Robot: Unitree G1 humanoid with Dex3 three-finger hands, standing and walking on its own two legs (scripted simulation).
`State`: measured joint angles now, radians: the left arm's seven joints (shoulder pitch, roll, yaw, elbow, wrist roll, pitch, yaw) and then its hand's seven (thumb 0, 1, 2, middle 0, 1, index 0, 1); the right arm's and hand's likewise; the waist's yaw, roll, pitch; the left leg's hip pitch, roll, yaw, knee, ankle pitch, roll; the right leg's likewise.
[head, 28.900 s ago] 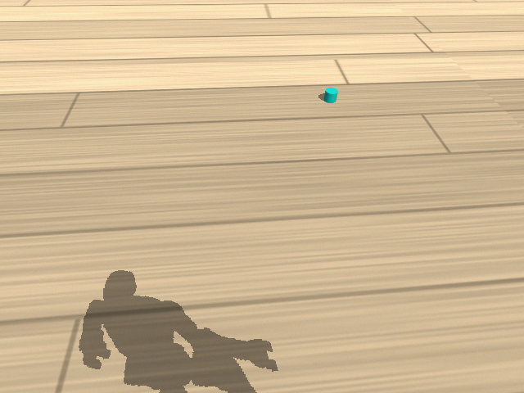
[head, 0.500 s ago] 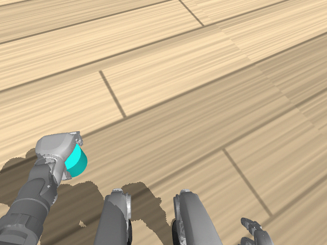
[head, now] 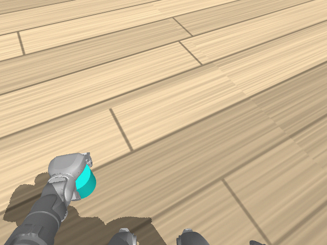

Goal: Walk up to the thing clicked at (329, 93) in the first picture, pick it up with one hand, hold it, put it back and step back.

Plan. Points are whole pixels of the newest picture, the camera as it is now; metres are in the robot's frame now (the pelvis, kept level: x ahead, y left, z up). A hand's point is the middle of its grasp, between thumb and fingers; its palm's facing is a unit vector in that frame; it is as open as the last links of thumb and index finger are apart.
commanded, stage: lift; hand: left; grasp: from above
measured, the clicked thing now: (78, 180) +0.33 +0.23 -0.13
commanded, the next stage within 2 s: hold in 0.20 s
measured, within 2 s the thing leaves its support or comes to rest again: neither
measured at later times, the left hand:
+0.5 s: hand (68, 171) +0.32 +0.22 -0.04, palm faces -0.46 -0.07 -0.89, open 10.9 cm
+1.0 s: hand (62, 171) +0.31 +0.22 -0.01, palm faces -0.46 -0.06 -0.88, open 10.8 cm
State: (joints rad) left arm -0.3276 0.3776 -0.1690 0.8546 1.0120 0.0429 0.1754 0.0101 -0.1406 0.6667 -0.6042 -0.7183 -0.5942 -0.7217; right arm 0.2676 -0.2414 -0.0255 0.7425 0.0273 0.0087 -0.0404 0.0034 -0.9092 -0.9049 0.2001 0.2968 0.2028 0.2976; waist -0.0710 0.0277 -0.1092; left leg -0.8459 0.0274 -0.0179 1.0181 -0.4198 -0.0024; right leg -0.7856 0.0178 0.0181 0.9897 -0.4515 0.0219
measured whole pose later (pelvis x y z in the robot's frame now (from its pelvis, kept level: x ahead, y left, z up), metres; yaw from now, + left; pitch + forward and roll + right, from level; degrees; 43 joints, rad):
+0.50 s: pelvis +0.02 +0.00 +0.04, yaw +0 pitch +8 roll -1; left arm -0.29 0.37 -0.18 0.82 1.02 0.02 0.13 0.01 -0.16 0.72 -0.59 -0.74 -0.57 -0.75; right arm 0.25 -0.25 -0.05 0.73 0.04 0.03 -0.03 0.00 -0.90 -0.90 0.20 0.30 0.20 0.30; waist -0.04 0.03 -0.06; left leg -0.55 0.02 0.00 0.74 -0.33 0.00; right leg -0.50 0.00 0.03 0.72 -0.37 0.02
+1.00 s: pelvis +0.02 +0.00 +0.05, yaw +0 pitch +4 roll +0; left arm -0.26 0.38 -0.20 0.74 1.02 0.01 0.05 0.01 -0.15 0.70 -0.59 -0.74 -0.57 -0.75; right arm 0.24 -0.26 -0.04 0.70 0.05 0.04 -0.03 0.01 -0.90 -0.90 0.20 0.30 0.20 0.30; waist -0.02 0.04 -0.04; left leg -0.42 0.01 0.01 0.63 -0.28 0.00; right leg -0.38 0.00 0.05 0.62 -0.31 0.02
